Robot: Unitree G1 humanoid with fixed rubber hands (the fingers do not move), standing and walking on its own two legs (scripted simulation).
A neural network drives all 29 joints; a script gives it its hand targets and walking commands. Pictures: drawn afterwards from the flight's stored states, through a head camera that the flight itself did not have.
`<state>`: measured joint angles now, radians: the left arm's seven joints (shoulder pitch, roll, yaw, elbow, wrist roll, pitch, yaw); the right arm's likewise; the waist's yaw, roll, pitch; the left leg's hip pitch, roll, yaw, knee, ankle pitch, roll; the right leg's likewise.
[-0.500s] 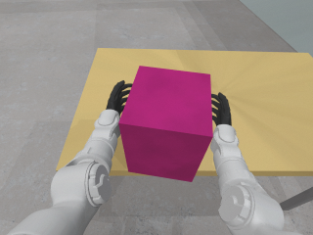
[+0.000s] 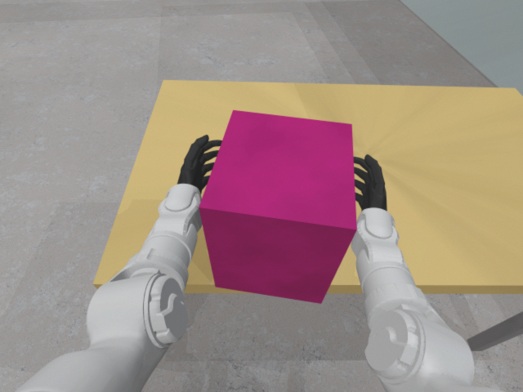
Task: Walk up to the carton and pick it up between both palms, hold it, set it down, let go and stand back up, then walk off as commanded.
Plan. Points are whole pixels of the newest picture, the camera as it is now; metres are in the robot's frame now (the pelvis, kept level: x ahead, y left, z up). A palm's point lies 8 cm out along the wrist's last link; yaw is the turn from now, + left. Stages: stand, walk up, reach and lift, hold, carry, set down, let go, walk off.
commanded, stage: reach and lift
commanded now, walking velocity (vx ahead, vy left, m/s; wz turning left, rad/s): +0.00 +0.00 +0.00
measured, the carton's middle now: (279, 211) +0.42 +0.01 +0.02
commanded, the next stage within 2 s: none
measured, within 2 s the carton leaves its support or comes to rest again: leaves its support in 0.34 s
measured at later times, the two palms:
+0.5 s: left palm (195, 177) +0.43 +0.15 +0.09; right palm (375, 204) +0.40 -0.14 +0.07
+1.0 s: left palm (183, 173) +0.39 +0.15 +0.13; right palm (382, 205) +0.37 -0.14 +0.11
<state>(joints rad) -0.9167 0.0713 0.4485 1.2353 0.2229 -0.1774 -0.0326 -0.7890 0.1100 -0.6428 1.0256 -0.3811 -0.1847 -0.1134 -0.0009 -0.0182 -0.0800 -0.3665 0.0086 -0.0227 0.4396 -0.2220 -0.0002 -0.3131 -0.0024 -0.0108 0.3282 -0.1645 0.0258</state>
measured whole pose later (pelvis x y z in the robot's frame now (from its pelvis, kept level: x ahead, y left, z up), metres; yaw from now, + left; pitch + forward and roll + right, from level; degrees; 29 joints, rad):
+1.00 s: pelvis -0.02 +0.00 +0.00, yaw +1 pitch +3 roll -2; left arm -0.87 0.05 0.33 1.06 0.22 0.00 0.01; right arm -0.75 0.10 -0.55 1.03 -0.28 -0.14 -0.17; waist 0.00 -0.02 -0.12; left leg -0.28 0.01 -0.03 0.43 -0.21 0.00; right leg -0.22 0.00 -0.02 0.31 -0.15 0.02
